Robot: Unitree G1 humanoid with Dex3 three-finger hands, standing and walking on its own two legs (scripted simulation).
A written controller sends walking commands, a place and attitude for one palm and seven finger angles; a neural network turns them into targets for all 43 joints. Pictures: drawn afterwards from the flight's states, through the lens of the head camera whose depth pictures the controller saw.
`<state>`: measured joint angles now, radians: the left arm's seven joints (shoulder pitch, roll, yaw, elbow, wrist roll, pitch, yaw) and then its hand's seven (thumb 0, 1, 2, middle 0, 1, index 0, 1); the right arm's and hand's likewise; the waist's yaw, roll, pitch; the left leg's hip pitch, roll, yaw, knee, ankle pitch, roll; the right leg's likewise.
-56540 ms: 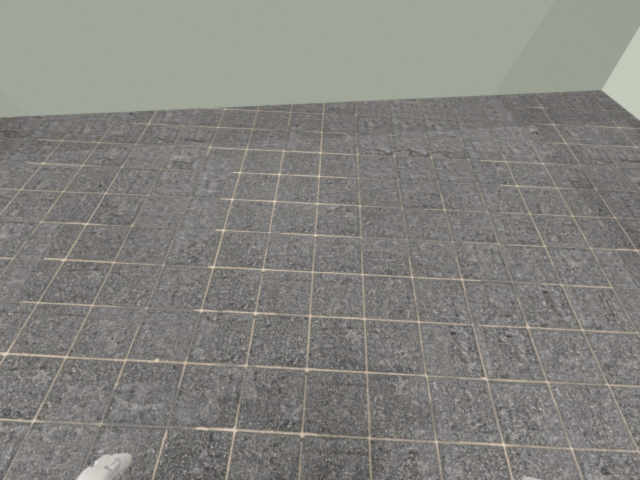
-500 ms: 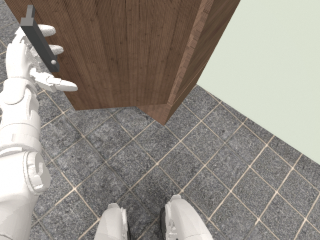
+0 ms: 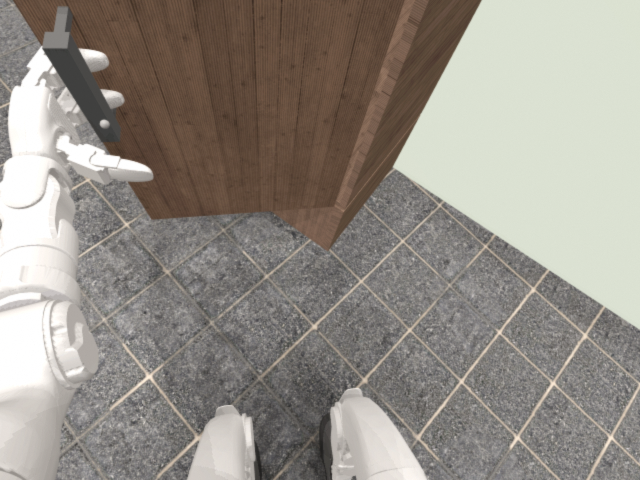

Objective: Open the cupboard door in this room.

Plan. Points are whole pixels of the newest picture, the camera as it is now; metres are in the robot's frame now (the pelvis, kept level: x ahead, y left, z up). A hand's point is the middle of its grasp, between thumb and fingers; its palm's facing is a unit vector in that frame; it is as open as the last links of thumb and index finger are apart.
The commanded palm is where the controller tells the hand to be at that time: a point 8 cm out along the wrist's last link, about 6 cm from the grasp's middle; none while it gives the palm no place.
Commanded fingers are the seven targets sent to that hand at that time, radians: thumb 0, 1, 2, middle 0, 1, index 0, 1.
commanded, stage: close the thumb around the handle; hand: left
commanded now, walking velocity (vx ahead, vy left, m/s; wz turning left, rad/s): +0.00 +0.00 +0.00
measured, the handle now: (89, 80) +0.58 +0.23 +0.06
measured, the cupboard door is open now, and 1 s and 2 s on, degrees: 44 47 89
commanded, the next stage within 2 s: pull the door open along its arc in 0.64 s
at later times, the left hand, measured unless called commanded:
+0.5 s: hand (98, 123) +0.52 +0.21 +0.05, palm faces +0.04 -1.00 -0.01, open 6.5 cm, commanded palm +0.50 +0.24 +0.06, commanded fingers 0.00 0.90 0.90 -0.40 -1.35 -0.40 -1.35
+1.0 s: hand (107, 136) +0.50 +0.20 +0.05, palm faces +0.03 -1.00 -0.03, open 6.1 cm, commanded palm +0.45 +0.24 +0.06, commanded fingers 0.00 0.90 0.90 -0.40 -1.35 -0.40 -1.35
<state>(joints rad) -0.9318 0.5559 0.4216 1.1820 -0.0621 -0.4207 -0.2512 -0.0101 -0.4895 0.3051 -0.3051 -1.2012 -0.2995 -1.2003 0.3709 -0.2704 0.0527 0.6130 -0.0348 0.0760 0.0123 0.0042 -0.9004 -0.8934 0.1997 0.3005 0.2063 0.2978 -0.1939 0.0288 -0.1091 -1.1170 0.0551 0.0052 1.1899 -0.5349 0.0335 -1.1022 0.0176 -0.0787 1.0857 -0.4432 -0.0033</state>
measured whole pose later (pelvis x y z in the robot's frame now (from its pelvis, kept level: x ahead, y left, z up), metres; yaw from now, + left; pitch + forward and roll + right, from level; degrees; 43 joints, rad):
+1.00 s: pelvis +0.01 +0.00 +0.01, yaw -1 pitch +25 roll -4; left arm -0.78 0.49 0.41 1.05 -0.11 -0.43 -0.24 0.01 0.70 0.79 -0.28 -1.31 -0.31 -1.32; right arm 0.38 -0.26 0.04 0.59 -0.02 0.09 0.02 0.01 -0.90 -0.89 0.20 0.30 0.21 0.30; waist -0.17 0.03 -0.12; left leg -1.05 0.06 0.03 1.15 -0.53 0.03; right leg -1.05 0.03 -0.05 1.05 -0.44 0.00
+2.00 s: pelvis +0.01 -0.05 +0.02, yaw +5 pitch +15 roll +1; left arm 0.11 -0.10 -0.22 0.26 0.14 -0.41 0.58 0.01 0.66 0.77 -0.31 -1.32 -0.33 -1.33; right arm 0.20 -0.20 -0.01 0.60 -0.09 -0.05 0.02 0.01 -0.90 -0.89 0.20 0.30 0.20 0.30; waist -0.02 0.02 -0.15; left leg -0.80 0.03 -0.02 1.04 -0.50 -0.04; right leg -0.82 -0.01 -0.10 1.05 -0.49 -0.07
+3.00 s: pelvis -0.01 -0.03 +0.01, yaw +4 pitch +14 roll +0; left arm 0.05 0.05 -0.24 0.24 0.11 -0.39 0.22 -0.01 -0.49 0.30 -0.30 -0.43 -0.22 -0.48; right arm 0.20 -0.19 0.02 0.56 -0.07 -0.06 0.01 0.01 -0.90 -0.89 0.20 0.30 0.21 0.30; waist 0.00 0.03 -0.14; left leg -0.86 0.00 -0.01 1.12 -0.51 0.00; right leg -0.87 -0.03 -0.09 1.10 -0.48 -0.04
